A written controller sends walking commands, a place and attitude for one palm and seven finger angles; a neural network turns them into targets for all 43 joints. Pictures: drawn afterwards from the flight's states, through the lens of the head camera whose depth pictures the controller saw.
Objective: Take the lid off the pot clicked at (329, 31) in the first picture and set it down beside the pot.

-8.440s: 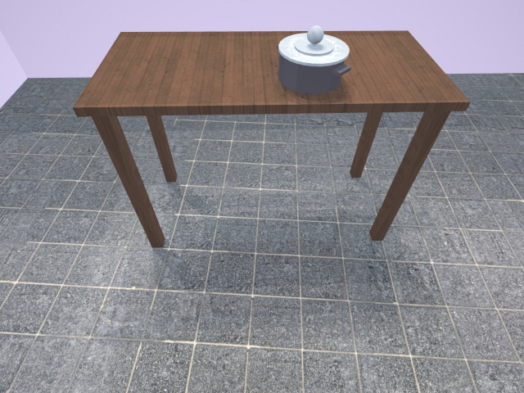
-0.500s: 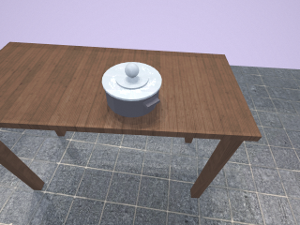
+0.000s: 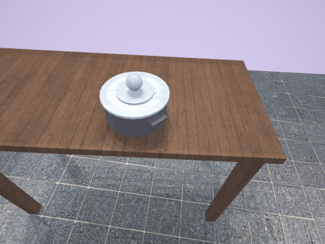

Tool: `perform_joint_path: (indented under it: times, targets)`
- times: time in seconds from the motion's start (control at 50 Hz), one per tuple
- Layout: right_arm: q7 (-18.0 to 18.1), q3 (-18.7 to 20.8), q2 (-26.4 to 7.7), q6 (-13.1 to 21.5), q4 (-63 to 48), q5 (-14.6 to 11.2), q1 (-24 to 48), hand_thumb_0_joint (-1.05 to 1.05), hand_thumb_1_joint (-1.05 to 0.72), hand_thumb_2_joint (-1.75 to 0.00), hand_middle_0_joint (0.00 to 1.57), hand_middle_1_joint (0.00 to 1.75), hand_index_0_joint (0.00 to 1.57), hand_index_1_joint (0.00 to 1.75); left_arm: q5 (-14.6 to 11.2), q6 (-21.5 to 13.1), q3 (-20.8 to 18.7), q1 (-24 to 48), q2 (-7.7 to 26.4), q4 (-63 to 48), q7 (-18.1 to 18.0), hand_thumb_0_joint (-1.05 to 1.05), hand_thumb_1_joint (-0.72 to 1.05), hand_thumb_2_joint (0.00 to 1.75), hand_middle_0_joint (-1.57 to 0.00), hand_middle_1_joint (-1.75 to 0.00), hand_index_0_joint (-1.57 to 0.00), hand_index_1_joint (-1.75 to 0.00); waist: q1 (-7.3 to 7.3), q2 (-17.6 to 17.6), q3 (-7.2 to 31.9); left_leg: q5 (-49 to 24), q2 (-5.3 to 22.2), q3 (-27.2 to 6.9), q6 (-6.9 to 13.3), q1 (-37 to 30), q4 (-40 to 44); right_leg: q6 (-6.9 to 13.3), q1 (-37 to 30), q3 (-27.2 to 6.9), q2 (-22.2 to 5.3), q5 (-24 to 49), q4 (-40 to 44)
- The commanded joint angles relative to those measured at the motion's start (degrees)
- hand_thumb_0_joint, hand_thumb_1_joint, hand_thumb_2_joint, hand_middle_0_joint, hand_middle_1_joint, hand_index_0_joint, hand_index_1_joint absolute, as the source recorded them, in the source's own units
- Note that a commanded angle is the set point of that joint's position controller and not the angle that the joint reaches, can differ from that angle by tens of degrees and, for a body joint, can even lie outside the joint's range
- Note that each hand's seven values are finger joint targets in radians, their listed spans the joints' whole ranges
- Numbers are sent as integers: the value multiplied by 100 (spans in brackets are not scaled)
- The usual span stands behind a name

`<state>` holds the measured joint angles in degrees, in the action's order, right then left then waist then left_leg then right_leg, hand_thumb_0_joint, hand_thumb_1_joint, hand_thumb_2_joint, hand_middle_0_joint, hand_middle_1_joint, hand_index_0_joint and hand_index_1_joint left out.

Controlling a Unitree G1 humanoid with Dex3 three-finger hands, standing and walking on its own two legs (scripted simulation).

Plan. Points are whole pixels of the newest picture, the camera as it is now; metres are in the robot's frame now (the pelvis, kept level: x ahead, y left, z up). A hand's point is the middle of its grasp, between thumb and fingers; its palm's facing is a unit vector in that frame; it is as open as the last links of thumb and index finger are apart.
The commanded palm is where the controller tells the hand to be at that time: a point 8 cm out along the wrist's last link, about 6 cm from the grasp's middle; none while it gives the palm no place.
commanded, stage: come to a stop and stand still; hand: left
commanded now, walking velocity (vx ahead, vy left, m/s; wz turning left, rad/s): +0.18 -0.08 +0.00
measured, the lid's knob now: (134, 82) +0.51 +0.12 +0.13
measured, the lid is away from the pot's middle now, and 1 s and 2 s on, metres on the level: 0.00 0.00 0.00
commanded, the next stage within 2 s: look again from close up in 1.06 s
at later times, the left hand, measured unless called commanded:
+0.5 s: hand out of the picture +0.10 +0.19 -0.17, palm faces +0.06 -0.97 -0.25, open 7.3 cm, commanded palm none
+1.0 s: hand out of the picture +0.07 +0.19 -0.16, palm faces +0.01 -0.97 -0.26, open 7.3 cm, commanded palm none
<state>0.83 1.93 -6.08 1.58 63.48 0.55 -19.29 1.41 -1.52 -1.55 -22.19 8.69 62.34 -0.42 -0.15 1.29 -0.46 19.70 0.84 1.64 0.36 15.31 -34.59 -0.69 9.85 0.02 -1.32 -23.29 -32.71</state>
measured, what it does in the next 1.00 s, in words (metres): steps on the spot: right foot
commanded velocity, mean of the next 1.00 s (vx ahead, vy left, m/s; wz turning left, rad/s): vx -0.05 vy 0.01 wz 0.00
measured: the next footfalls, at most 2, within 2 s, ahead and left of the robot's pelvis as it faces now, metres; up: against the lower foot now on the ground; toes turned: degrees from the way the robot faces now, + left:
right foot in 0.46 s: +0.12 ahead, -0.14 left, +0.00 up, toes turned +0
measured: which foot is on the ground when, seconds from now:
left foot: down 0.00-1.00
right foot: down 0.00-0.18, up 0.20-0.44, down 0.46-1.00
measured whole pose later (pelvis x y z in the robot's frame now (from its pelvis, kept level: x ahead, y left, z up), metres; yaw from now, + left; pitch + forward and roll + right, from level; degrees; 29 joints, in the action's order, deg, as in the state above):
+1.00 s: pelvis +0.04 +0.00 +0.00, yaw +1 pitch -1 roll +1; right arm 0.4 0.7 -10.4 -0.8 55.9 1.0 -18.1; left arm 1.4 1.2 0.7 -16.1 10.2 57.9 -1.5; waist 0.5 -2.2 0.0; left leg 18.4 -0.7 5.4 2.2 12.5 -31.7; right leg -0.5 17.7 0.1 -2.4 -14.7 -33.2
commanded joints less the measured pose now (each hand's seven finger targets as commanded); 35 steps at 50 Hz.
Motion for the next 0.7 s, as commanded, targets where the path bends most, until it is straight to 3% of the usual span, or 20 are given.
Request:
perform_joint_path:
  times: [0.0,0.02,0.06,0.08,0.1,0.12,0.14,0.16,0.18,0.2,0.24,0.3,0.38,0.42,0.44,0.48,0.5,0.54,0.64,0.68]
  targets:
    - [50,121,-479,162,-469,30,360,0,-90,-90,20,30,20,30,-28,-135,-252,-1064,714,83,-125,0,90,90,-20,-30,-20,-30,-301,1097,-395,-338,-86,418,173,1321,-929,900,-888,-1212,-1109,2687,988]
    - [41,122,-439,148,-568,42,683,0,-90,-90,20,30,20,30,-10,-149,-256,-1214,713,125,-148,0,90,90,-20,-30,-20,-30,-395,1115,-601,666,-80,440,137,1775,-1234,1157,-1086,-1519,-1370,3385,1031]
    - [27,126,-371,152,-709,18,990,0,-90,-90,20,30,20,30,51,-148,-260,-1256,689,115,-191,0,90,90,-20,-30,-20,-30,-415,675,-639,1074,-21,377,169,2006,-1234,1395,-1312,-1530,-1485,4047,820]
    - [28,118,-322,151,-679,6,853,0,-90,-90,20,30,20,30,60,-137,-241,-1036,663,74,-211,0,90,90,-20,-30,-20,-30,-242,723,-627,884,-48,392,187,1564,-734,1277,-1025,-1252,-1384,4164,630]
    - [52,88,-296,149,-528,9,433,0,-90,-90,20,30,20,30,19,-116,-197,-638,598,-30,-216,0,90,90,-20,-30,-20,-30,88,627,-540,176,-134,449,184,418,281,1001,-336,-813,-1092,4519,223]
    - [91,86,-410,182,-241,15,-301,0,-90,-90,20,30,20,30,-37,-102,-158,-315,508,-115,-204,0,90,90,-20,-30,-20,-30,418,324,-154,-1552,24,101,290,-1016,882,614,337,-287,-605,4554,-695]
    - [152,182,-891,190,-73,54,-907,0,-90,-90,20,30,20,30,-115,-122,-125,-180,369,-254,-181,0,90,90,-20,-30,-20,-30,594,-668,380,-3723,1167,-1241,790,-2293,865,211,1361,263,28,2567,-1730]
    - [154,138,-992,134,-5,55,-1114,0,-90,-90,20,30,20,30,-135,-134,-84,135,242,-376,-237,0,90,90,-20,-30,-20,-30,603,-1319,199,-5520,1854,-1649,1174,-1788,1358,154,1455,141,204,-879,-2526]
    - [201,34,-866,102,-26,48,-735,0,-90,-90,20,30,20,30,-138,-11,-116,276,256,-332,-279,0,90,90,-20,-30,-20,-30,377,-1129,-288,-5896,1960,-1601,1295,-1003,1363,174,1344,-240,-13,-1118,-2677]
    - [224,-39,-719,93,-138,32,-291,0,-90,-90,20,30,20,30,-115,55,-101,156,197,-263,-281,0,90,90,-20,-30,-20,-30,138,-1082,-556,-5779,1836,-1309,1248,-548,1393,145,1232,-328,-172,-1051,-2475]
    - [234,-40,-737,79,-320,31,166,0,-90,-90,20,30,20,30,-110,122,-69,34,150,-218,-233,0,90,90,-20,-30,-20,-30,-19,-824,-597,-5353,1563,-909,1074,-510,1475,91,1036,-152,-239,-878,-1789]
    - [243,40,-894,-6,-403,14,405,0,-90,-90,20,30,20,30,-83,221,-81,40,180,-262,-208,0,90,90,-20,-30,-20,-30,-44,-876,-192,-4929,1355,-619,882,-772,1421,30,769,99,-179,-46,-914]
    - [216,140,-997,-67,-537,19,490,0,-90,-90,20,30,20,30,-41,231,-138,153,350,-466,-202,0,90,90,-20,-30,-20,-30,-99,-820,-117,-4280,1222,-545,683,-627,1226,38,475,150,-141,767,-210]
    - [190,159,-950,-100,-617,8,570,0,-90,-90,20,30,20,30,-16,168,-168,120,563,-543,-206,0,90,90,-20,-30,-20,-30,-157,-406,13,-3333,875,-407,391,-528,780,102,212,-146,-282,2255,439]
    - [158,167,-868,-102,-647,-10,450,0,-90,-90,20,30,20,30,-7,115,-174,141,751,-579,-217,0,90,90,-20,-30,-20,-30,-102,-5,229,-2489,599,-260,210,-387,574,240,-33,-489,-593,3481,474]
    - [133,179,-716,-175,-628,-38,274,0,-90,-90,20,30,20,30,-20,62,-155,345,959,-645,-203,0,90,90,-20,-30,-20,-30,71,357,370,-1175,220,-49,39,-363,365,593,83,-938,-1159,4262,493]
    - [124,158,-687,-203,-604,-39,213,0,-90,-90,20,30,20,30,-29,54,-139,433,1014,-666,-207,0,90,90,-20,-30,-20,-30,92,801,438,-882,142,9,-9,-401,321,668,70,-1021,-1229,4298,616]
    - [107,136,-675,-215,-538,-35,205,0,-90,-90,20,30,20,30,-40,64,-113,616,1025,-705,-213,0,90,90,-20,-30,-20,-30,91,959,351,-630,127,11,-27,-436,475,712,184,-974,-1232,3853,808]
    - [76,62,-777,-158,-475,7,257,0,-90,-90,20,30,20,30,-62,107,-101,777,984,-753,-224,0,90,90,-20,-30,-20,-30,-17,-44,224,-1750,468,-238,55,-619,1016,379,266,-539,-821,2942,619]
    - [62,44,-809,-161,-491,11,294,0,-90,-90,20,30,20,30,-55,121,-97,745,944,-731,-226,0,90,90,-20,-30,-20,-30,-54,-89,129,-1584,505,-296,81,-499,1105,304,279,-487,-737,2445,697]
